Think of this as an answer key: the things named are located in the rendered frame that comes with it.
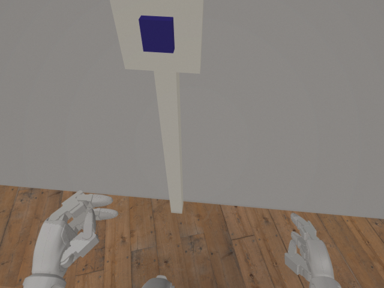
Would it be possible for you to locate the panel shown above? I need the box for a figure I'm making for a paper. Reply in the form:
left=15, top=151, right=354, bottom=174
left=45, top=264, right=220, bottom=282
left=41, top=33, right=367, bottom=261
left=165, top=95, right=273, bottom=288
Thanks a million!
left=110, top=0, right=204, bottom=214

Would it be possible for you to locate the right robot hand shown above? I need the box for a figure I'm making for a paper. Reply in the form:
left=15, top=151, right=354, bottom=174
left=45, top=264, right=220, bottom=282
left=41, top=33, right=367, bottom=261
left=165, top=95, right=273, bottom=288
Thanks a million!
left=284, top=213, right=334, bottom=282

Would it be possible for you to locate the button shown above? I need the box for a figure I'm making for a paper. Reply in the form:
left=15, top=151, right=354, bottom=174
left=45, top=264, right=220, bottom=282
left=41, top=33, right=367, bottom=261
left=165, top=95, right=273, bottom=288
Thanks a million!
left=139, top=16, right=175, bottom=53

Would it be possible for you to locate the robot right forearm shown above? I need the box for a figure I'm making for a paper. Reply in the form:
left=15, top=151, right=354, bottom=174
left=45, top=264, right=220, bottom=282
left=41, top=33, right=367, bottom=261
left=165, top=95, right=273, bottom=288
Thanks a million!
left=309, top=276, right=341, bottom=288

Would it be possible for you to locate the robot left forearm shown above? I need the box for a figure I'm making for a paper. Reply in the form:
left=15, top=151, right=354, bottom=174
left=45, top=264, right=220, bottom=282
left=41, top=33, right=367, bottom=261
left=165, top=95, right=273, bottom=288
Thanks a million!
left=22, top=274, right=66, bottom=288

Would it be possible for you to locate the left robot hand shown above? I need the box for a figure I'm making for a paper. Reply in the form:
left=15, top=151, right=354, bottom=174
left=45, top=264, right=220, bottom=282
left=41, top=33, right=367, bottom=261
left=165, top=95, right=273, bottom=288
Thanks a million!
left=32, top=190, right=118, bottom=277

